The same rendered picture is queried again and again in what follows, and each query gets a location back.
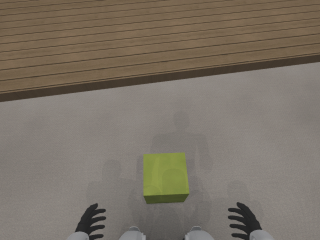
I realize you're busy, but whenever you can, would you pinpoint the right robot forearm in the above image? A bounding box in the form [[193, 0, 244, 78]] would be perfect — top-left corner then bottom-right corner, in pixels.
[[249, 229, 275, 240]]

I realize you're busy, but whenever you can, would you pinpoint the left robot hand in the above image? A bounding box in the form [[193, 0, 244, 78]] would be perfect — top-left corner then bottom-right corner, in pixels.
[[75, 203, 106, 240]]

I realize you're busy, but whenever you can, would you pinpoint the right robot shin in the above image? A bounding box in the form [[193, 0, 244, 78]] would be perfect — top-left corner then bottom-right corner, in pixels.
[[189, 226, 202, 233]]

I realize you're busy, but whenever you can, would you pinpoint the robot left thigh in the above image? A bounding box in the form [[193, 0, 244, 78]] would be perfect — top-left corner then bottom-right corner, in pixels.
[[119, 230, 146, 240]]

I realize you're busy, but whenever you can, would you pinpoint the carton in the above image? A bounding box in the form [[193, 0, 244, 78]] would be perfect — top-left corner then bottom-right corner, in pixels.
[[143, 152, 190, 204]]

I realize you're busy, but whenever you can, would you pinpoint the right robot hand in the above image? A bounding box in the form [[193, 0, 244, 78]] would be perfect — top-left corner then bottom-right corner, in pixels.
[[228, 202, 262, 240]]

